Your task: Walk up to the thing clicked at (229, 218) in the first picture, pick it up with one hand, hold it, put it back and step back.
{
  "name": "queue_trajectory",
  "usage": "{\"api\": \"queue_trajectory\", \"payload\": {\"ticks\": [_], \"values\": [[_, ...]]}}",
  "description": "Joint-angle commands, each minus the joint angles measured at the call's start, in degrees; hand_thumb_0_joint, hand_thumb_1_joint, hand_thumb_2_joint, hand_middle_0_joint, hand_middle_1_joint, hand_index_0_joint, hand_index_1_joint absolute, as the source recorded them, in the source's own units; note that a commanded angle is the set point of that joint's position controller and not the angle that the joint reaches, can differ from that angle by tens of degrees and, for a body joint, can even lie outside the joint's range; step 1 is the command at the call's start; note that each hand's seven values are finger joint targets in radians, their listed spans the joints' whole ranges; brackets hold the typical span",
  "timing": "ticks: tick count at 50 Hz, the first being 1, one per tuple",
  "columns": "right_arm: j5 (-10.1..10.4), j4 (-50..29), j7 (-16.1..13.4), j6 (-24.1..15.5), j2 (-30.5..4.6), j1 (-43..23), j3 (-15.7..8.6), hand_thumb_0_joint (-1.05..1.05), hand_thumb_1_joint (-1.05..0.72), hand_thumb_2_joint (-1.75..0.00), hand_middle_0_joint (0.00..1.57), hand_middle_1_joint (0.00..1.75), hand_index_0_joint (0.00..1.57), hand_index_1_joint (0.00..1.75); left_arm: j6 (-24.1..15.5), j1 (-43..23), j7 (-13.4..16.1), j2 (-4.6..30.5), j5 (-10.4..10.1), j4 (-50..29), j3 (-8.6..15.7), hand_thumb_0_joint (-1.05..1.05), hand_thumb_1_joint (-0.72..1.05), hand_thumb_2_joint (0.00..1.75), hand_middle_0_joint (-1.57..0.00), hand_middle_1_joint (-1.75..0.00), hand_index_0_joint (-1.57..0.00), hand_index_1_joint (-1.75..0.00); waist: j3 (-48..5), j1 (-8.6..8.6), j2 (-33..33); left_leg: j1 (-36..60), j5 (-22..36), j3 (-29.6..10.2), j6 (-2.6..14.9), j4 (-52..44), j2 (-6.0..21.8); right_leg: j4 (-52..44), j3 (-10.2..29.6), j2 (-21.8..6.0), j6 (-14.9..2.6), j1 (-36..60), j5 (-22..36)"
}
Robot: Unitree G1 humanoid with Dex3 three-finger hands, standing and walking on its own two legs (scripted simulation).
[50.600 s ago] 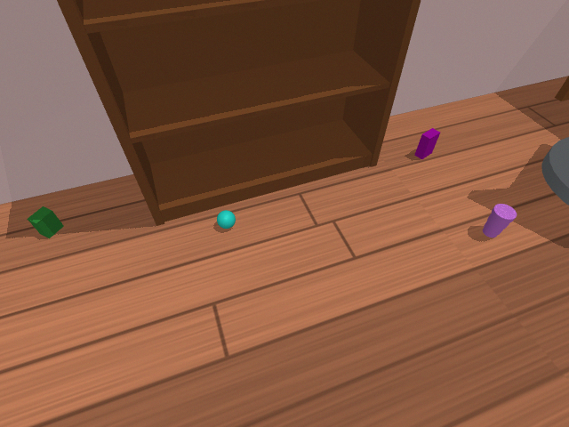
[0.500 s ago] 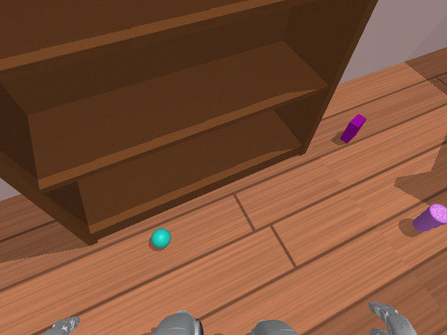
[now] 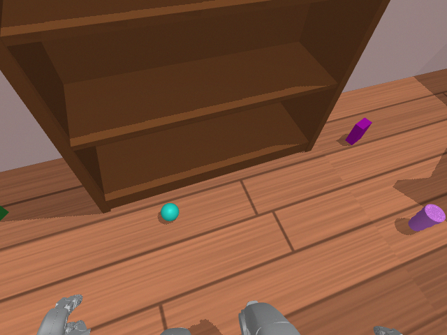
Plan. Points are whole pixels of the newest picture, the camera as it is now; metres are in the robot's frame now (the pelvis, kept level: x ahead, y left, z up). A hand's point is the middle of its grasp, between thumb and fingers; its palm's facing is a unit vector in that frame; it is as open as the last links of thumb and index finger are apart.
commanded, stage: step back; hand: left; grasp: from above
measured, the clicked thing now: (169, 212) +0.66 +0.20 -0.72
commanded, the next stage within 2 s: none
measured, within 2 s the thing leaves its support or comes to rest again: neither
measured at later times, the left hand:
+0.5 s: hand out of the picture -0.07 +0.24 -0.14, palm faces -0.02 -0.91 -0.42, open 7.4 cm
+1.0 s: hand out of the picture -0.28 +0.23 -0.16, palm faces -0.08 -0.92 -0.39, open 7.4 cm
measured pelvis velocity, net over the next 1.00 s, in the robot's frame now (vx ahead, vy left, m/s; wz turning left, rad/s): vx -0.36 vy -0.04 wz -0.09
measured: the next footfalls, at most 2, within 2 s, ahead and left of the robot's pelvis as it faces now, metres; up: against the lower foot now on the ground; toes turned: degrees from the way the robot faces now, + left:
right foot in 0.26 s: -0.08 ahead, -0.16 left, +0.00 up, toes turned -2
left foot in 0.58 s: -0.17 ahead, +0.08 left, +0.00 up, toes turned -1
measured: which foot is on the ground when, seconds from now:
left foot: down 0.00-0.30, up 0.32-0.56, down 0.58-1.00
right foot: up 0.00-0.24, down 0.26-0.60, up 0.62-0.96, down 0.98-1.00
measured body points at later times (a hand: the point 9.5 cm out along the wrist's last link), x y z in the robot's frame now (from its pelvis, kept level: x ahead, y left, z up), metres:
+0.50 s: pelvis -0.17 -0.03 +0.00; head -0.13 -0.04 +0.44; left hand -0.07 +0.29 -0.11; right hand -0.09 -0.35 -0.12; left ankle -0.17 +0.10 -0.68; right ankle -0.12 -0.16 -0.73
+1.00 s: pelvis -0.36 -0.04 -0.01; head -0.32 -0.03 +0.43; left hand -0.27 +0.28 -0.13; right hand -0.24 -0.36 -0.11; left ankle -0.22 +0.08 -0.73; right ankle -0.41 -0.16 -0.73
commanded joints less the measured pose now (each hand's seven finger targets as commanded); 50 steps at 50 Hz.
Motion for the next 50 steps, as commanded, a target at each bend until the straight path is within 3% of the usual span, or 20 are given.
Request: {"api": "queue_trajectory", "payload": {"ticks": [1, 7, 12, 13, 14, 15, 16, 18, 19, 24, 28, 29, 30, 31, 35, 42, 47, 48, 49, 50], "values": [[0.4, -6.0, -1.7, -1.5, -14.5, -3.5, -4.1, 0.0, -0.9, -0.9, 0.2, 0.3, 0.2, 0.3, -2.1, 4.0, 0.7, 10.3, 0.1, -3.5, 3.7, 0.0, 0.9, 0.9, -0.2, -0.3, -0.2, -0.3, -10.7, 2.36, 9.2, 6.2, 35.7, -11.6, 11.39, -9.3, 15.2, 12.3, 4.0, 0.4, 0.84, -2.1, 0.1], [0.3, -7.2, -1.8, -0.9, -15.9, -0.3, -5.0, 0.0, -0.9, -0.9, 0.2, 0.3, 0.2, 0.3, -2.5, 3.4, 0.1, 9.5, 0.5, -4.1, 3.3, 0.0, 0.9, 0.9, -0.2, -0.3, -0.2, -0.3, -12.6, -0.78, 12.3, 10.0, 31.3, -11.7, 13.32, -8.0, 16.7, -5.5, -0.8, -2.7, 2.75, 1.9, -0.4], [1.1, -8.6, -0.9, 0.8, -16.9, -4.8, -4.9, 0.0, -0.9, -0.9, 0.2, 0.3, 0.2, 0.3, -3.2, 13.2, -0.6, 9.2, 1.0, 1.3, 3.6, 0.0, 0.9, 0.9, -0.2, -0.3, -0.2, -0.3, -16.6, 3.34, 13.8, -0.8, 17.3, -8.3, 6.61, -4.3, 12.9, -33.2, -7.0, -3.4, -0.93, 19.5, 14.5], [1.3, -8.4, -0.9, 1.1, -14.8, -3.8, -4.3, 0.0, -0.9, -0.9, 0.2, 0.3, 0.2, 0.3, -3.6, 12.9, -0.7, 11.6, 1.9, 1.1, 4.1, 0.0, 0.9, 0.9, -0.2, -0.3, -0.2, -0.3, -15.1, 2.71, 8.3, -8.9, 8.1, -7.6, 3.36, 0.0, 9.4, -35.1, 0.4, -6.9, -2.21, 22.5, 13.3], [1.8, -9.6, -0.9, 1.0, -11.3, -3.8, -3.5, 0.0, -0.9, -0.9, 0.2, 0.3, 0.2, 0.3, -3.9, 11.0, -0.7, 16.7, 2.3, -0.4, 5.5, 0.0, 0.9, 0.9, -0.2, -0.3, -0.2, -0.3, -12.3, 2.64, -6.8, -20.0, -8.1, -3.4, -0.8, 11.1, -1.5, -39.5, 18.0, -19.1, -7.05, 21.9, 12.3], [1.6, -9.7, -2.0, 1.2, -12.5, -6.6, -4.3, 0.0, -0.9, -0.9, 0.2, 0.3, 0.2, 0.3, -3.6, 6.8, -0.6, 22.1, 2.3, -2.7, 6.3, 0.0, 0.9, 0.9, -0.2, -0.3, -0.2, -0.3, -9.6, 5.48, -14.2, -15.2, -18.1, -5.2, -2.23, 25.4, -4.1, -43.5, 27.1, -29.8, -16.54, 5.9, 14.5], [1.6, -8.8, -1.9, 1.4, -14.5, -5.6, -4.7, 0.0, -0.9, -0.9, 0.2, 0.3, 0.2, 0.3, -4.0, 3.0, -0.3, 19.9, 1.8, -3.9, 5.5, 0.0, 0.9, 0.9, -0.2, -0.3, -0.2, -0.3, -7.0, 3.11, -10.4, -12.6, -15.2, -9.3, -2.52, 32.9, -2.8, -44.2, 25.7, -29.7, -17.06, 0.3, 14.5], [2.5, -5.9, -1.6, 0.9, -13.3, -0.4, -4.2, 0.0, -0.9, -0.9, 0.2, 0.3, 0.2, 0.3, -4.0, -3.3, 0.4, 14.0, 1.7, -4.8, 4.0, 0.0, 0.9, 0.9, -0.2, -0.3, -0.2, -0.3, -6.6, -0.81, -3.1, -12.3, -8.8, -8.1, -2.05, 33.9, -5.5, -36.9, 8.5, -19.7, -11.41, 4.1, 27.2], [2.5, -5.7, -1.6, 0.6, -12.9, 0.5, -3.9, 0.0, -0.9, -0.9, 0.2, 0.3, 0.2, 0.3, -3.9, -2.9, 0.4, 13.9, 2.0, -4.9, 4.2, 0.0, 0.9, 0.9, -0.2, -0.3, -0.2, -0.3, -7.5, -0.24, -5.6, -11.0, -8.5, -6.1, -2.47, 33.6, -5.4, -35.6, 6.4, -18.8, -10.91, 4.9, 28.1], [1.4, -6.3, -1.3, 0.3, -11.9, -0.9, -3.4, 0.0, -0.9, -0.9, 0.2, 0.3, 0.2, 0.3, -3.3, 2.3, 0.9, 13.8, 2.4, -4.9, 3.8, 0.0, 0.9, 0.9, -0.2, -0.3, -0.2, -0.3, -8.4, 3.58, -8.8, -10.6, -12.6, -1.3, -2.86, 16.1, -2.2, -33.8, 6.3, -19.9, -10.89, 15.1, 30.3], [0.8, -3.1, -1.0, -0.4, -11.6, 6.0, -4.0, 0.0, -0.9, -0.9, 0.2, 0.3, 0.2, 0.3, -2.0, 1.0, 0.6, 13.5, 0.9, -5.4, 2.9, 0.0, 0.9, 0.9, -0.2, -0.3, -0.2, -0.3, -13.9, 0.7, -7.0, 0.9, 3.0, 2.6, -1.1, -12.1, -1.1, -24.2, 4.0, -17.8, -7.51, 17.2, 33.1], [0.1, -3.1, -1.1, -0.6, -13.9, 5.3, -4.7, 0.0, -0.9, -0.9, 0.2, 0.3, 0.2, 0.3, -1.7, 3.3, 0.4, 11.1, 0.8, -5.5, 1.9, 0.0, 0.9, 0.9, -0.2, -0.3, -0.2, -0.3, -14.2, 1.71, -1.3, 6.0, 6.3, -6.7, 0.66, -14.7, 4.8, -19.7, 2.2, -14.4, -4.31, 9.2, 25.4], [0.0, -4.0, -0.8, -0.5, -20.7, 2.7, -5.9, 0.0, -0.9, -0.9, 0.2, 0.3, 0.2, 0.3, -2.0, 2.3, 0.4, 8.9, 0.2, -6.4, 1.3, 0.0, 0.9, 0.9, -0.2, -0.3, -0.2, -0.3, -12.5, 1.51, 14.8, 6.2, 13.6, -26.1, 7.98, -17.1, 19.0, -9.1, -5.7, -3.6, -0.44, -2.3, 4.8], [-0.2, -5.2, -0.5, -0.5, -24.4, 1.6, -6.5, 0.0, -0.9, -0.9, 0.2, 0.3, 0.2, 0.3, -1.8, -2.3, 1.4, 11.8, 0.6, -6.5, 3.0, 0.0, 0.9, 0.9, -0.2, -0.3, -0.2, -0.3, -11.3, -1.9, 16.0, -3.6, 18.1, -32.5, 15.39, -18.6, 24.8, 2.3, -0.1, -2.0, 0.43, 1.0, -8.6], [-0.1, -5.7, -1.7, -1.0, -16.4, -5.2, -4.1, 0.0, -0.9, -0.9, 0.2, 0.3, 0.2, 0.3, -1.3, 4.5, 1.3, 11.3, -0.3, -2.0, 3.0, 0.0, 0.9, 0.9, -0.2, -0.3, -0.2, -0.3, -9.9, 3.87, 7.9, -2.3, 27.3, -13.2, 10.94, -12.3, 16.2, 16.0, 4.7, 0.1, -0.28, 0.0, 0.3], [0.0, -6.0, -1.1, 0.1, -15.5, -0.6, -4.7, 0.0, -0.9, -0.9, 0.2, 0.3, 0.2, 0.3, -1.9, 3.8, 0.0, 10.1, 0.9, -2.0, 2.3, 0.0, 0.9, 0.9, -0.2, -0.3, -0.2, -0.3, -12.3, -0.6, 12.3, 8.9, 17.2, -11.9, 12.27, -12.6, 15.4, -4.3, -1.4, -1.9, 3.01, 1.2, -0.4], [-0.2, -6.4, -0.5, 1.6, -18.6, -4.2, -5.4, 0.0, -0.9, -0.9, 0.2, 0.3, 0.2, 0.3, -2.8, 14.8, -1.2, 9.9, 1.0, 4.4, 2.6, 0.0, 0.9, 0.9, -0.2, -0.3, -0.2, -0.3, -16.2, 2.96, 15.5, 0.3, -4.3, -9.7, 7.51, -14.2, 14.3, -33.4, -8.0, -3.7, -1.35, 18.6, 5.9], [0.0, -6.3, -0.5, 1.8, -16.8, -3.5, -4.9, 0.0, -0.9, -0.9, 0.2, 0.3, 0.2, 0.3, -3.1, 16.0, -1.1, 10.6, 1.8, 5.9, 3.4, 0.0, 0.9, 0.9, -0.2, -0.3, -0.2, -0.3, -15.0, 3.33, 11.5, -6.1, -9.1, -8.1, 4.8, -10.9, 11.8, -36.1, -6.3, -3.7, -2.48, 22.4, 6.5], [0.3, -6.5, -0.3, 1.7, -13.3, -2.6, -4.0, 0.0, -0.9, -0.9, 0.2, 0.3, 0.2, 0.3, -3.2, 16.0, -1.0, 13.4, 2.6, 5.4, 4.3, 0.0, 0.9, 0.9, -0.2, -0.3, -0.2, -0.3, -11.7, 3.19, 1.4, -16.3, -14.0, -3.9, 0.9, -0.6, 6.2, -40.1, 6.6, -10.1, -4.6, 23.2, -2.4], [0.5, -8.4, -0.9, 1.1, -10.3, -7.4, -3.5, 0.0, -0.9, -0.9, 0.2, 0.3, 0.2, 0.3, -3.2, 11.6, -0.9, 19.8, 2.8, 2.5, 5.5, 0.0, 0.9, 0.9, -0.2, -0.3, -0.2, -0.3, -7.5, 6.04, -11.5, -19.5, -14.2, -1.6, -2.63, 11.1, -3.6, -47.8, 23.7, -24.8, -10.83, 9.0, -15.0]]}}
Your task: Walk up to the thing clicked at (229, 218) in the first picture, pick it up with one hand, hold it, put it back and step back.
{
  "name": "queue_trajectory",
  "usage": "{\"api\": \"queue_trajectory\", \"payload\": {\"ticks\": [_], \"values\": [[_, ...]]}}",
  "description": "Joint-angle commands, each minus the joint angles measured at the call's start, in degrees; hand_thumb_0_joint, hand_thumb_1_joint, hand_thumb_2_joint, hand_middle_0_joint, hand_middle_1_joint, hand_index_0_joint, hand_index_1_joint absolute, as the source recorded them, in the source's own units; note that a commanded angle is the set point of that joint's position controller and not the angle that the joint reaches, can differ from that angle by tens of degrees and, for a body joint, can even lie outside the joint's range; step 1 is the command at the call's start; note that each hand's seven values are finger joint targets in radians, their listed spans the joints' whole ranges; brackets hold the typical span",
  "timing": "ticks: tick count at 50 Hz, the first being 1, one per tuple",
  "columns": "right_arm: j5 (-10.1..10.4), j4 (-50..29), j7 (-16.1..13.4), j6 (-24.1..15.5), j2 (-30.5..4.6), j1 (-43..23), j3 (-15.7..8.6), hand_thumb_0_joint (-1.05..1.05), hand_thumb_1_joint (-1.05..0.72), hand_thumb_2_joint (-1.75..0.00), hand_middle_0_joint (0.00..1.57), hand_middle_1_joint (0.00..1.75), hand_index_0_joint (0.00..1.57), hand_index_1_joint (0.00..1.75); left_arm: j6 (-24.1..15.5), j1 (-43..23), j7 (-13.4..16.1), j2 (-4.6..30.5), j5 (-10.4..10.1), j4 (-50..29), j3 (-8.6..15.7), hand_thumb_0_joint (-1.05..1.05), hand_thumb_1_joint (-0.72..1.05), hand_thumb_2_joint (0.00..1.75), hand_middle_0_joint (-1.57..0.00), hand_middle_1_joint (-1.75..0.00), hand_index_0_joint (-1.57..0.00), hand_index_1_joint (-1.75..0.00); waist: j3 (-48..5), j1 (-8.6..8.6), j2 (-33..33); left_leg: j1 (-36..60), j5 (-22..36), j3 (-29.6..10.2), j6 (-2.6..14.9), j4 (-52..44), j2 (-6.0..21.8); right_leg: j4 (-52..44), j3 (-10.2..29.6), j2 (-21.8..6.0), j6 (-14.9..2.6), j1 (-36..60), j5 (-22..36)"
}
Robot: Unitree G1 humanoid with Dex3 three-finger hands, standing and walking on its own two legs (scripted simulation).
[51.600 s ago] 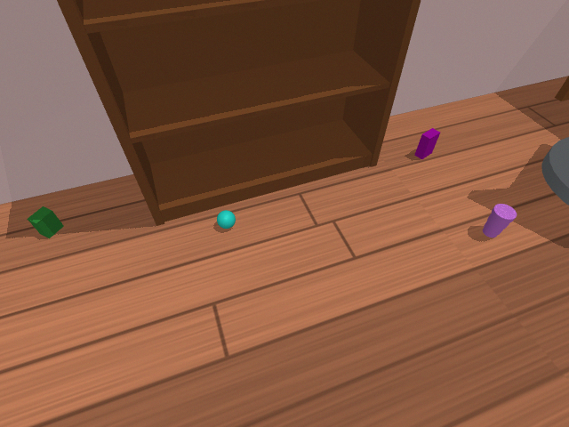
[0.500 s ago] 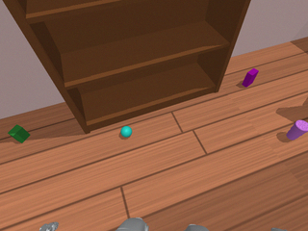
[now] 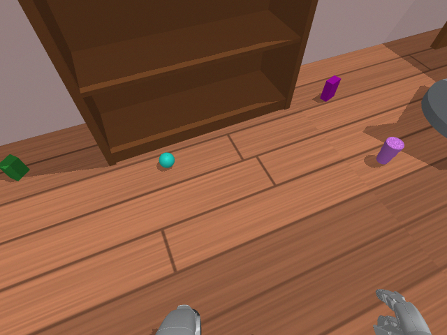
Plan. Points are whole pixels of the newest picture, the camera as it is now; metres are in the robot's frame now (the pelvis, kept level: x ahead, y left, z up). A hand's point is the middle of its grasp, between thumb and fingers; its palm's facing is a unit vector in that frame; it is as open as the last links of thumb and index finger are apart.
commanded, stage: step back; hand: left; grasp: from above
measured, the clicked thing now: (166, 160) +1.00 +0.33 -0.71
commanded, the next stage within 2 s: stand in 1.12 s
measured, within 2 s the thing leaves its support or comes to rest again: neither
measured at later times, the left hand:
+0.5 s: hand out of the picture -0.01 +0.27 -0.13, palm faces +0.10 -0.92 -0.37, open 7.4 cm
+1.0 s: hand out of the picture +0.06 +0.26 -0.14, palm faces +0.14 -0.93 -0.35, open 7.4 cm
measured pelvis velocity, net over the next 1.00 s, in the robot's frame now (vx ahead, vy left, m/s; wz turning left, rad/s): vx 0.01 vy -0.01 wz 0.13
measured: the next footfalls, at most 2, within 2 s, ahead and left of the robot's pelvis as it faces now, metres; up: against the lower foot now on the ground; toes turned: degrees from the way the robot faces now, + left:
left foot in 0.28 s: +0.04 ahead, +0.12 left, +0.00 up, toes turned +6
right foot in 0.58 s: +0.06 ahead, -0.14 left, +0.00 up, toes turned +4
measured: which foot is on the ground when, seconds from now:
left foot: down 0.00-0.00, up 0.02-0.26, down 0.28-1.00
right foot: down 0.00-0.32, up 0.34-0.56, down 0.58-1.00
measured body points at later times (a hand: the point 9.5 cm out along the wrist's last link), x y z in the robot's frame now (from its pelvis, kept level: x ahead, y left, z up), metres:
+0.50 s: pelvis -0.05 -0.01 +0.02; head -0.05 +0.00 +0.47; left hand -0.01 +0.32 -0.11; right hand +0.03 -0.32 -0.10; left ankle -0.05 +0.12 -0.72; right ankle -0.01 -0.14 -0.69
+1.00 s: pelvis +0.01 -0.01 +0.02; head +0.03 +0.00 +0.47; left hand +0.05 +0.31 -0.11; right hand +0.13 -0.30 -0.11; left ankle +0.00 +0.11 -0.72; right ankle +0.02 -0.14 -0.72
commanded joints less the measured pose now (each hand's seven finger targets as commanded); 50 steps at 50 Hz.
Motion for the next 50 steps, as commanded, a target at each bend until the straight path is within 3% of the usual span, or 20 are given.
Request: {"api": "queue_trajectory", "payload": {"ticks": [1, 3, 4, 10, 14, 15, 16, 17, 19, 22, 25, 28, 29, 30, 31, 38, 41, 43, 44, 50], "values": [[0.6, -4.3, -1.7, -0.4, -11.2, -2.4, -3.9, 0.0, -0.9, -0.9, 0.2, 0.3, 0.2, 0.3, -1.7, -0.8, 1.0, 22.4, 1.7, -5.7, 5.8, 0.0, 0.9, 0.9, -0.2, -0.3, -0.2, -0.3, -0.6, 3.42, -15.0, -3.3, -22.5, -10.3, -2.7, 22.4, -6.6, -27.5, 35.2, -28.5, -16.24, -21.6, -27.2], [1.5, -0.7, -1.2, -0.9, -11.3, 3.2, -3.8, 0.0, -0.9, -0.9, 0.2, 0.3, 0.2, 0.3, -2.8, -7.9, 1.4, 15.8, 1.0, -7.6, 3.9, 0.0, 0.9, 0.9, -0.2, -0.3, -0.2, -0.3, -0.5, -1.9, -4.2, -3.3, -13.3, -11.5, -2.04, 26.2, -9.6, -19.5, 16.8, -17.3, -10.5, -15.4, -7.9], [1.6, -0.1, -1.1, -1.3, -10.5, 5.0, -3.4, 0.0, -0.9, -0.9, 0.2, 0.3, 0.2, 0.3, -3.0, -7.7, 1.4, 14.5, 1.2, -7.1, 3.9, 0.0, 0.9, 0.9, -0.2, -0.3, -0.2, -0.3, -2.7, -2.19, -5.6, -2.4, -12.7, -9.4, -1.95, 27.3, -10.1, -18.3, 12.5, -15.1, -9.21, -12.6, -4.8], [0.3, 0.6, 0.4, -3.4, -10.1, 1.7, -2.8, 0.0, -0.9, -0.9, 0.2, 0.3, 0.2, 0.3, -4.2, 0.6, 0.8, 15.5, 1.5, -4.6, 4.6, 0.0, 0.9, 0.9, -0.2, -0.3, -0.2, -0.3, -2.9, 4.22, -11.7, -3.0, -19.4, -4.0, -2.27, 4.7, -4.7, -18.3, 15.0, -17.5, -10.16, 2.5, -14.5], [0.6, 5.8, 0.1, -5.1, -9.6, 9.5, -3.8, 0.0, -0.9, -0.9, 0.2, 0.3, 0.2, 0.3, -2.9, -0.7, 0.0, 13.3, 0.9, -4.3, 2.5, 0.0, 0.9, 0.9, -0.2, -0.3, -0.2, -0.3, -5.5, -0.12, -6.3, 19.8, -9.3, 0.9, 0.25, -14.4, -7.8, -8.3, 5.9, -13.1, -6.76, -7.3, -2.1], [0.2, 6.1, -0.2, -5.5, -11.1, 11.9, -4.6, 0.0, -0.9, -0.9, 0.2, 0.3, 0.2, 0.3, -2.8, 0.6, 0.0, 10.5, 0.7, -4.4, 1.5, 0.0, 0.9, 0.9, -0.2, -0.3, -0.2, -0.3, -7.7, -1.51, -1.4, 28.4, -12.7, -8.8, 2.09, -16.2, -2.4, -1.0, 2.5, -10.3, -4.58, -15.5, 0.0], [-0.1, 5.9, -0.4, -5.8, -16.4, 13.5, -5.2, 0.0, -0.9, -0.9, 0.2, 0.3, 0.2, 0.3, -2.8, -3.5, -0.3, 8.0, -0.5, -5.3, 0.8, 0.0, 0.9, 0.9, -0.2, -0.3, -0.2, -0.3, -7.7, -3.47, 9.8, 24.7, -32.6, -32.6, 8.24, -23.3, 11.1, 9.6, -3.1, -2.8, -0.83, -23.6, -7.4], [0.3, 5.6, -0.1, -5.7, -20.5, 13.7, -6.3, 0.0, -0.9, -0.9, 0.2, 0.3, 0.2, 0.3, -2.8, -7.3, 0.1, 13.6, 0.3, -5.2, 2.8, 0.0, 0.9, 0.9, -0.2, -0.3, -0.2, -0.3, -2.5, -5.01, 6.7, 15.2, -40.0, -39.0, 14.82, -27.1, 16.4, 17.3, 1.8, -4.6, -1.19, -22.0, -10.9], [0.1, 4.5, -0.5, -6.4, -15.1, 9.1, -4.6, 0.0, -0.9, -0.9, 0.2, 0.3, 0.2, 0.3, -3.2, -3.7, -0.2, 11.9, -0.4, -3.9, 2.3, 0.0, 0.9, 0.9, -0.2, -0.3, -0.2, -0.3, -2.1, -1.13, 1.9, 18.0, -27.7, -29.3, 12.63, -23.6, 12.0, 19.1, 5.0, -6.2, -1.35, -23.1, -3.6], [0.0, 4.5, -0.2, -6.4, -13.4, 8.0, -4.3, 0.0, -0.9, -0.9, 0.2, 0.3, 0.2, 0.3, -3.8, -1.3, -1.0, 11.4, -0.2, -1.4, 2.3, 0.0, 0.9, 0.9, -0.2, -0.3, -0.2, -0.3, -3.9, -1.18, 5.8, 13.6, -21.4, -19.0, 9.88, -21.6, 8.0, 12.0, 1.1, -5.8, -0.76, -15.8, -2.5], [-0.3, 3.8, 0.1, -5.6, -13.4, 6.6, -4.1, 0.0, -0.9, -0.9, 0.2, 0.3, 0.2, 0.3, -3.9, -1.7, -1.1, 10.5, -0.2, -0.6, 2.3, 0.0, 0.9, 0.9, -0.2, -0.3, -0.2, -0.3, -3.4, -1.46, 9.3, 6.9, -23.1, -15.1, 8.87, -20.8, 6.8, 5.0, -1.6, -3.8, -0.23, -8.0, -0.6], [0.6, 3.1, 0.1, -3.8, -9.4, 3.1, -2.4, 0.0, -0.9, -0.9, 0.2, 0.3, 0.2, 0.3, -4.7, 3.7, 0.0, 10.2, 0.0, 2.6, 2.6, 0.0, 0.9, 0.9, -0.2, -0.3, -0.2, -0.3, -5.3, 2.79, 3.7, -2.9, -25.5, -8.9, 4.62, -9.5, 2.4, -8.0, -2.2, -1.6, -0.36, 8.2, 6.7], [0.8, 3.0, -0.1, -3.5, -6.1, 5.0, -1.4, 0.0, -0.9, -0.9, 0.2, 0.3, 0.2, 0.3, -5.1, 4.5, 0.5, 12.7, 0.6, 2.8, 3.4, 0.0, 0.9, 0.9, -0.2, -0.3, -0.2, -0.3, -5.2, 3.05, -5.3, -7.4, -23.6, -6.0, 2.35, 0.5, -1.7, -14.1, 8.9, -7.1, -1.7, 10.4, -0.2], [0.9, 2.5, -0.5, -3.4, -4.3, 4.9, -0.9, 0.0, -0.9, -0.9, 0.2, 0.3, 0.2, 0.3, -5.7, 3.5, 1.0, 17.6, 1.0, 1.6, 4.0, 0.0, 0.9, 0.9, -0.2, -0.3, -0.2, -0.3, -5.3, 3.16, -13.7, -8.8, -23.4, -5.0, 0.05, 10.4, -7.4, -24.4, 29.8, -20.6, -7.04, 3.9, -15.6], [0.7, 4.2, -0.9, -3.2, -9.2, 5.3, -2.6, 0.0, -0.9, -0.9, 0.2, 0.3, 0.2, 0.3, -6.0, -1.9, 0.8, 19.0, 0.9, 0.2, 4.1, 0.0, 0.9, 0.9, -0.2, -0.3, -0.2, -0.3, -2.1, 1.76, -7.8, -1.7, -23.1, -9.1, -0.51, 15.1, -4.7, -24.9, 32.6, -24.7, -11.6, -7.4, -22.0], [1.2, 8.9, -0.2, -4.1, -7.6, 8.7, -1.7, 0.0, -0.9, -0.9, 0.2, 0.3, 0.2, 0.3, -6.2, -7.2, 1.0, 13.9, -0.1, 0.4, 2.2, 0.0, 0.9, 0.9, -0.2, -0.3, -0.2, -0.3, -7.5, -0.46, -9.9, 9.6, -14.9, -2.9, -0.42, 1.3, -3.9, -14.1, 10.3, -16.5, -8.11, -5.1, 14.4], [0.5, 10.3, -0.5, -4.7, -8.0, 8.8, -2.4, 0.0, -0.9, -0.9, 0.2, 0.3, 0.2, 0.3, -5.4, -8.1, 0.9, 11.3, -0.6, 0.4, 0.6, 0.0, 0.9, 0.9, -0.2, -0.3, -0.2, -0.3, -8.9, -2.05, -6.5, 18.9, 0.2, -4.2, 0.59, -11.5, -2.8, -6.9, 5.0, -13.0, -4.39, -8.2, 21.2], [0.8, 8.8, -0.4, -5.1, -11.8, 2.3, -2.3, 0.0, -0.9, -0.9, 0.2, 0.3, 0.2, 0.3, -5.1, -7.0, 0.9, 9.8, -2.1, 1.6, 0.0, 0.0, 0.9, 0.9, -0.2, -0.3, -0.2, -0.3, -10.3, 0.84, 2.2, 12.3, 0.8, -15.1, 5.12, -13.4, 5.7, -4.3, 0.3, -5.4, -0.55, -3.4, 6.5], [0.9, 9.1, -0.2, -5.0, -11.6, 0.9, -2.1, 0.0, -0.9, -0.9, 0.2, 0.3, 0.2, 0.3, -5.1, -7.3, 1.1, 10.0, -1.9, 2.4, 0.0, 0.0, 0.9, 0.9, -0.2, -0.3, -0.2, -0.3, -10.0, 1.07, 2.9, 10.4, -0.1, -15.1, 5.51, -13.7, 6.3, -5.5, 0.4, -5.5, -0.83, -0.3, 3.9], [1.7, 11.9, -0.7, -4.6, -8.9, 0.2, -1.4, 0.0, -0.9, -0.9, 0.2, 0.3, 0.2, 0.3, -5.8, -7.4, 1.7, 11.8, -1.8, 5.3, 0.0, 0.0, 0.9, 0.9, -0.2, -0.3, -0.2, -0.3, -14.1, -0.05, 1.2, 16.5, 19.9, -6.2, 1.5, -8.8, 1.3, -8.7, 1.9, -9.8, -1.84, 6.6, 30.2]]}}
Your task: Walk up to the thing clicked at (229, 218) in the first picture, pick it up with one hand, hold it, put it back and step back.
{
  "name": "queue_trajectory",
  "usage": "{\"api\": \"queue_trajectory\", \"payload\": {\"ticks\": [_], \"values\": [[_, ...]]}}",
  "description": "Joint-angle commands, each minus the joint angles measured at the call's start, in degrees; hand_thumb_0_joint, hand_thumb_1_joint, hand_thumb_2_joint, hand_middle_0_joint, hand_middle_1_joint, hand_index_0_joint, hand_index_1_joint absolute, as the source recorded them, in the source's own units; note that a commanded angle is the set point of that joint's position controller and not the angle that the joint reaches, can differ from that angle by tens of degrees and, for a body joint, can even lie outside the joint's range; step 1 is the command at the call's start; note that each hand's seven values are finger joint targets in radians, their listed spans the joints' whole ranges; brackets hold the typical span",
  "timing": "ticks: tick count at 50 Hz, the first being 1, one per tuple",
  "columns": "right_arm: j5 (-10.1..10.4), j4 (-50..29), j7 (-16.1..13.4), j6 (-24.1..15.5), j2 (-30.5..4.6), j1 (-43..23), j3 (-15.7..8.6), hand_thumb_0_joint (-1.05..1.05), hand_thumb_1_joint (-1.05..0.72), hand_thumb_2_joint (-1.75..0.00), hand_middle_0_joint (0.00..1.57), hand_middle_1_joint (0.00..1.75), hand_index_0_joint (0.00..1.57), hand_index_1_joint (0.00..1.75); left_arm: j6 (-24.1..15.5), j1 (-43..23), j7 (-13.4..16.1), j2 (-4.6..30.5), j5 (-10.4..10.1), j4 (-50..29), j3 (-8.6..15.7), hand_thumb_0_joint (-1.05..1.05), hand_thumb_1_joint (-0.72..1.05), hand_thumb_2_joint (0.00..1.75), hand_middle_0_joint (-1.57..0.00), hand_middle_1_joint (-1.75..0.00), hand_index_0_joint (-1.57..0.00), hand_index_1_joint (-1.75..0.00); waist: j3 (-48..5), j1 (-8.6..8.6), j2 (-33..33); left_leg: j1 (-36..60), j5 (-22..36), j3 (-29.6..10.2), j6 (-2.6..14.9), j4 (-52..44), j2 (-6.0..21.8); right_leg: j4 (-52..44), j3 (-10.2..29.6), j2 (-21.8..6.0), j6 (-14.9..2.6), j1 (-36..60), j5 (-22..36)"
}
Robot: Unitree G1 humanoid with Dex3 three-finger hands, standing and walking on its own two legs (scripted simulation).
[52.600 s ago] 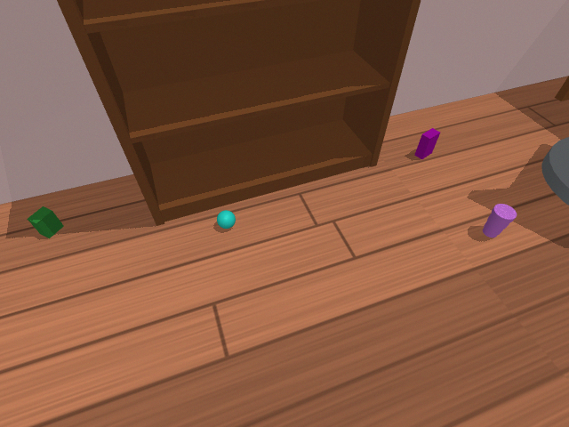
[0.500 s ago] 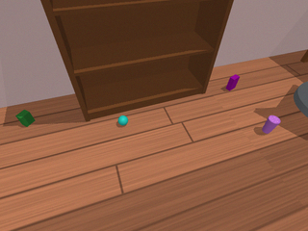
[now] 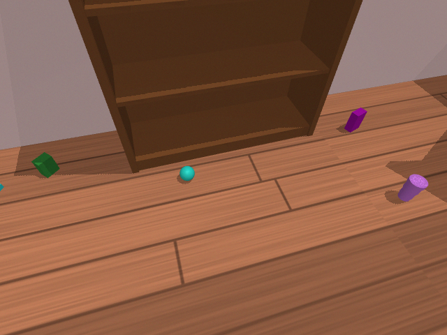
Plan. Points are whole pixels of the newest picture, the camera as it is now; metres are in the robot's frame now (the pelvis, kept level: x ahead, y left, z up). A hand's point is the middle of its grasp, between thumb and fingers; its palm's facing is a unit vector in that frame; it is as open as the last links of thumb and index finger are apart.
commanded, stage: step back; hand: left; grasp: from above
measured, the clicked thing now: (187, 173) +1.03 +0.21 -0.73
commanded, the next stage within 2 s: stand in 0.12 s
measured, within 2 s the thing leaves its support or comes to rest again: neither
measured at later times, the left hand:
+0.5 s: hand out of the picture +0.09 +0.26 -0.15, palm faces -0.03 -0.95 -0.32, open 7.4 cm
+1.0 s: hand out of the picture +0.06 +0.25 -0.14, palm faces -0.04 -0.94 -0.34, open 7.4 cm
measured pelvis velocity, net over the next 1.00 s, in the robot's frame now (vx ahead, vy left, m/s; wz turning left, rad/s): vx -0.01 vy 0.00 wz -0.01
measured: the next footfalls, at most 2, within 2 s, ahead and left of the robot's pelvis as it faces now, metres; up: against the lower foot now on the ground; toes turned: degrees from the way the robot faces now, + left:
none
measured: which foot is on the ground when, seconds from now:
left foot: down 0.00-1.00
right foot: down 0.00-1.00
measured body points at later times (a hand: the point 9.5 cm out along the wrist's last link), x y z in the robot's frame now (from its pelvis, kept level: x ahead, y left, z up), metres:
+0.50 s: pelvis +0.00 +0.01 +0.02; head +0.01 +0.02 +0.46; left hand +0.09 +0.31 -0.12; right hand +0.10 -0.29 -0.11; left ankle +0.01 +0.12 -0.73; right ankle -0.01 -0.13 -0.73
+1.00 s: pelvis -0.01 +0.00 +0.02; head +0.00 +0.00 +0.46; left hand +0.06 +0.30 -0.12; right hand +0.05 -0.31 -0.12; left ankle +0.01 +0.12 -0.73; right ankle -0.01 -0.13 -0.73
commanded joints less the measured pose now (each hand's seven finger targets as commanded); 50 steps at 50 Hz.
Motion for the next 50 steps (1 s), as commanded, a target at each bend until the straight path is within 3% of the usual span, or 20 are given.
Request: {"api": "queue_trajectory", "payload": {"ticks": [1, 5, 6, 7, 11, 13, 19, 28, 31, 36, 39, 42, 43, 50], "values": [[0.9, -2.7, -1.1, -1.0, -12.7, -3.1, -2.7, 0.0, -0.9, -0.9, 0.2, 0.3, 0.2, 0.3, -1.9, -2.2, 1.3, 12.6, -0.1, -2.8, 2.4, 0.0, 0.9, 0.9, -0.2, -0.3, -0.2, -0.3, -9.7, 0.09, 2.9, 3.2, 27.7, -3.8, 2.47, -4.0, 5.5, -3.1, 4.9, -5.9, -3.24, 8.1, 24.9], [0.8, -2.2, -1.1, -0.6, -12.3, -5.3, -2.7, 0.0, -0.9, -0.9, 0.2, 0.3, 0.2, 0.3, -1.5, -4.3, 1.5, 12.2, 0.1, -2.4, 2.2, 0.0, 0.9, 0.9, -0.2, -0.3, -0.2, -0.3, -8.8, -0.22, 1.9, 3.7, 24.4, -3.8, 2.62, -6.2, 6.1, -4.2, 4.5, -5.7, -2.99, 7.2, 21.6], [1.4, -2.3, -0.9, -1.0, -12.6, -5.3, -2.0, 0.0, -0.9, -0.9, 0.2, 0.3, 0.2, 0.3, -1.1, -3.9, 1.1, 9.5, -0.3, -1.2, 0.7, 0.0, 0.9, 0.9, -0.2, -0.3, -0.2, -0.3, -8.8, -0.54, 1.7, 6.0, 27.6, -5.7, 2.57, -8.8, 6.8, -5.9, 5.0, -5.5, -2.68, 6.8, 23.5], [1.3, -2.1, -0.9, -1.2, -13.1, -5.7, -2.2, 0.0, -0.9, -0.9, 0.2, 0.3, 0.2, 0.3, -1.1, -3.9, 1.1, 9.5, -0.3, -1.2, 0.7, 0.0, 0.9, 0.9, -0.2, -0.3, -0.2, -0.3, -9.4, -0.38, 1.8, 7.7, 30.0, -5.8, 2.48, -9.0, 7.4, -6.4, 4.6, -5.4, -2.25, 7.3, 23.9], [1.1, -1.5, -0.7, -1.2, -12.7, -7.3, -1.6, 0.0, -0.9, -0.9, 0.2, 0.3, 0.2, 0.3, -0.9, -5.2, 0.8, 10.3, 0.2, -0.1, 0.5, 0.0, 0.9, 0.9, -0.2, -0.3, -0.2, -0.3, -6.7, -0.53, 2.7, 7.3, 24.4, -5.5, 1.89, -13.0, 7.2, -10.1, 4.9, -5.2, -1.45, 7.6, 17.8], [1.3, -1.5, -0.6, -1.2, -12.4, -8.3, -1.7, 0.0, -0.9, -0.9, 0.2, 0.3, 0.2, 0.3, -1.1, -5.5, 0.8, 10.4, 0.3, 0.3, 0.4, 0.0, 0.9, 0.9, -0.2, -0.3, -0.2, -0.3, -7.9, -0.52, 1.8, 8.8, 25.9, -5.2, 1.77, -13.3, 7.4, -10.8, 4.8, -5.8, -1.6, 8.8, 19.8], [1.2, -0.8, -0.3, -1.1, -12.3, -9.1, -1.6, 0.0, -0.9, -0.9, 0.2, 0.3, 0.2, 0.3, -1.3, -5.6, 0.5, 10.5, 0.5, 1.2, 0.2, 0.0, 0.9, 0.9, -0.2, -0.3, -0.2, -0.3, -6.0, -0.76, 2.6, 7.3, 17.1, -4.5, 1.22, -16.5, 6.6, -14.1, 5.2, -5.8, -1.23, 8.0, 13.4], [1.2, 0.4, -0.2, -1.3, -12.5, -7.9, -1.4, 0.0, -0.9, -0.9, 0.2, 0.3, 0.2, 0.3, -1.5, -4.6, 0.4, 10.9, 0.6, 1.7, 0.1, 0.0, 0.9, 0.9, -0.2, -0.3, -0.2, -0.3, -6.8, -1.05, 1.5, 8.4, 15.4, -4.3, 1.03, -17.3, 6.7, -14.8, 5.7, -6.4, -1.48, 7.6, 12.7], [1.1, 0.8, -0.2, -1.1, -12.6, -7.5, -1.3, 0.0, -0.9, -0.9, 0.2, 0.3, 0.2, 0.3, -1.3, -4.2, 0.4, 10.6, 0.6, 1.9, -0.1, 0.0, 0.9, 0.9, -0.2, -0.3, -0.2, -0.3, -4.7, -1.14, 1.4, 6.7, 10.1, -4.5, 0.78, -18.0, 6.3, -15.9, 5.9, -6.1, -1.42, 5.6, 8.3], [1.0, 1.3, 0.1, -0.7, -12.1, -6.2, -1.2, 0.0, -0.9, -0.9, 0.2, 0.3, 0.2, 0.3, -1.3, -3.1, 0.5, 11.1, 0.7, 1.9, -0.3, 0.0, 0.9, 0.9, -0.2, -0.3, -0.2, -0.3, -3.6, -1.17, 0.3, 5.2, 7.7, -4.7, 0.75, -17.8, 5.9, -16.7, 6.2, -6.1, -1.67, 4.6, 4.1], [1.0, 1.4, 0.2, -0.7, -12.6, -5.5, -1.1, 0.0, -0.9, -0.9, 0.2, 0.3, 0.2, 0.3, -1.4, -2.5, 0.4, 10.8, 0.6, 1.7, -0.3, 0.0, 0.9, 0.9, -0.2, -0.3, -0.2, -0.3, -3.9, -1.2, 1.6, 5.0, 7.0, -4.8, 0.83, -17.8, 6.0, -16.6, 6.2, -5.9, -1.57, 4.4, 4.6], [0.9, 1.2, 0.1, -0.8, -12.5, -5.1, -1.0, 0.0, -0.9, -0.9, 0.2, 0.3, 0.2, 0.3, -1.4, -2.5, 0.5, 11.2, 0.6, 1.4, -0.3, 0.0, 0.9, 0.9, -0.2, -0.3, -0.2, -0.3, -5.4, -1.07, 0.6, 6.3, 10.8, -4.8, 0.99, -16.9, 6.4, -15.6, 6.5, -6.4, -1.93, 5.3, 8.0], [1.0, 1.5, 0.0, -0.7, -12.5, -4.7, -0.9, 0.0, -0.9, -0.9, 0.2, 0.3, 0.2, 0.3, -1.3, -2.6, 0.4, 11.1, 0.4, 1.6, -0.2, 0.0, 0.9, 0.9, -0.2, -0.3, -0.2, -0.3, -4.3, -1.32, 1.1, 5.1, 8.6, -4.7, 0.93, -17.2, 6.0, -16.1, 6.5, -6.2, -1.81, 4.7, 6.7], [1.0, 1.3, -0.1, -0.8, -12.6, -3.9, -0.6, 0.0, -0.9, -0.9, 0.2, 0.3, 0.2, 0.3, -1.1, -2.1, 0.3, 11.1, 0.4, 1.5, -0.3, 0.0, 0.9, 0.9, -0.2, -0.3, -0.2, -0.3, -3.3, -1.13, 1.1, 4.6, 9.1, -5.2, 0.71, -17.6, 6.3, -15.5, 6.3, -5.9, -1.93, 4.2, 6.4]]}}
